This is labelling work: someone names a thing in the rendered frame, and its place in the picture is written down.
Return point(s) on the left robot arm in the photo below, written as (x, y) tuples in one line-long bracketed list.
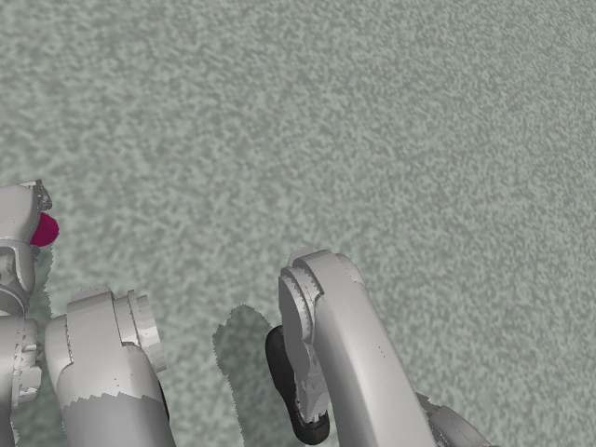
[(20, 353)]

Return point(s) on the left robot hand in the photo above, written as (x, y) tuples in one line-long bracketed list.
[(20, 211)]

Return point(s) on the can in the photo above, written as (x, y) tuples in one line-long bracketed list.
[(46, 231)]

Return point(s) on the right robot foot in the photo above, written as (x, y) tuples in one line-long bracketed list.
[(283, 377)]

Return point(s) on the right robot hand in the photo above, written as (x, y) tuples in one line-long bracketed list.
[(449, 428)]

